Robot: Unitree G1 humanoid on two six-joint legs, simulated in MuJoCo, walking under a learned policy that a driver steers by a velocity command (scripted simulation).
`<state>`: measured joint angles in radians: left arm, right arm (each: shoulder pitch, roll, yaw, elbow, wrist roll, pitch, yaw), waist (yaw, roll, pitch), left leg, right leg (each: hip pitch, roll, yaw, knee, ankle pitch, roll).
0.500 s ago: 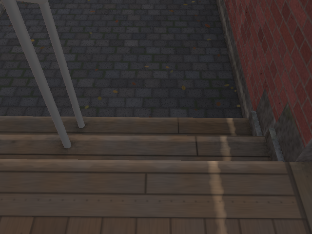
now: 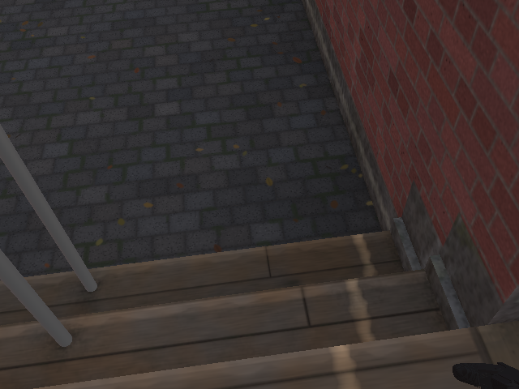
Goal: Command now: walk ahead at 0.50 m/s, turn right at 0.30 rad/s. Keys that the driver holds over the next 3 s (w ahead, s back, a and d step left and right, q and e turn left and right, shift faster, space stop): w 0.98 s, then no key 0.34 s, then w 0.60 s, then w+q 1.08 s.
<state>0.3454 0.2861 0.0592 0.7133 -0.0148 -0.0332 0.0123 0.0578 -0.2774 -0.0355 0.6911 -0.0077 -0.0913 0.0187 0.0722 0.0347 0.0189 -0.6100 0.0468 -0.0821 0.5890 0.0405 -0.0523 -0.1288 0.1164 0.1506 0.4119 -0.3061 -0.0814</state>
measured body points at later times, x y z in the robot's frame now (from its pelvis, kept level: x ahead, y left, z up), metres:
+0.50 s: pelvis +0.25 +0.03 +0.00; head +0.28 +0.02 +0.45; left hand +0.46 +0.26 -0.09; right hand +0.25 -0.25 -0.13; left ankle +0.18 +0.14 -0.74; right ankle +0.40 -0.12 -0.71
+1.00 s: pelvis +0.47 +0.02 -0.02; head +0.47 +0.00 +0.43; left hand +0.45 +0.30 -0.13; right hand +0.64 -0.26 -0.10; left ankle +0.60 +0.19 -0.69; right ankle +0.40 -0.11 -0.74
